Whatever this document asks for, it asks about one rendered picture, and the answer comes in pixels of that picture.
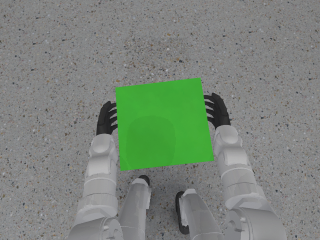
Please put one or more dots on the robot right foot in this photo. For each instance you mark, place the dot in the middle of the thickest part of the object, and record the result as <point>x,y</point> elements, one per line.
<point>184,229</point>

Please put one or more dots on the robot right hand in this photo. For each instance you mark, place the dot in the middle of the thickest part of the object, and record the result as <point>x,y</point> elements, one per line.
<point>219,112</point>

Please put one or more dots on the robot right forearm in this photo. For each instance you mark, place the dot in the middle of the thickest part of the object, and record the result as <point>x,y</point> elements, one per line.
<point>239,183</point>

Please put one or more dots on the right robot upper arm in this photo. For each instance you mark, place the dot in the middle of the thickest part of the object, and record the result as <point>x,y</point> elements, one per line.
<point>243,223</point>

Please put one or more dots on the robot left forearm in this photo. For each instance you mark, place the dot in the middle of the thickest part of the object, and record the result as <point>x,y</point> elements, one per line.
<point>99,193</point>

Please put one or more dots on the carton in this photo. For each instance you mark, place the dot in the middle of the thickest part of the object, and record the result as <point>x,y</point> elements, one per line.
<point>162,124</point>

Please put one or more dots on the robot left thigh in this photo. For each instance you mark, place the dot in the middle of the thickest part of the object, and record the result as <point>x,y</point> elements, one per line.
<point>132,216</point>

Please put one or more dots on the left robot upper arm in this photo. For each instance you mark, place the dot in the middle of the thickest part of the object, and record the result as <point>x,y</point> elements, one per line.
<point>105,228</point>

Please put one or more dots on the robot left hand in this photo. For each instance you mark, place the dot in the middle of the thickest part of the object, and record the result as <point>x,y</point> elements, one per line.
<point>104,121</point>

